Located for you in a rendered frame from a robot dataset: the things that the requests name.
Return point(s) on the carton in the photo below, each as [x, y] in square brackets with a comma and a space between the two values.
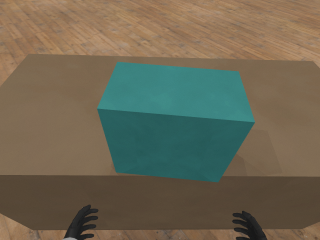
[174, 122]

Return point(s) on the pedestal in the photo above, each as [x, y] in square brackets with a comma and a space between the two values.
[55, 159]

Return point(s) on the robot left hand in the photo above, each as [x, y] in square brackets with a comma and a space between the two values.
[77, 226]

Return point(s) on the robot right hand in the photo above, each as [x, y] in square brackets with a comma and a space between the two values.
[253, 231]

